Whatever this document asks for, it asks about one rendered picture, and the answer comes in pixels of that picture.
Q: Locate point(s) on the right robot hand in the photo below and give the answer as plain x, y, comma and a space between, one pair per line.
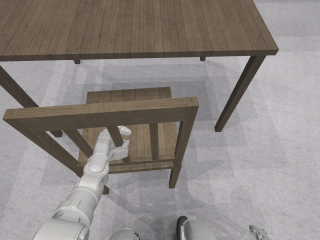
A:
259, 233

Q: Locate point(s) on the chair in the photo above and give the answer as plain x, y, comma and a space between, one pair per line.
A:
150, 113

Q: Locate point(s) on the left robot forearm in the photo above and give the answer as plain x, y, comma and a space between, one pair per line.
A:
84, 197

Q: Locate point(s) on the robot left upper arm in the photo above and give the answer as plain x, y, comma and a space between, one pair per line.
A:
59, 229

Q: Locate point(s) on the left robot hand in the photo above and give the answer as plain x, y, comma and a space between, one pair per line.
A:
104, 145

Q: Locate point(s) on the table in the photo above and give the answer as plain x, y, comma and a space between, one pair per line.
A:
53, 30

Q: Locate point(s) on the robot right foot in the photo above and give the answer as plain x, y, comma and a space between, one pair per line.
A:
180, 222

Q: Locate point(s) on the right robot shin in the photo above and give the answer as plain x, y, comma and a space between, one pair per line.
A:
190, 219

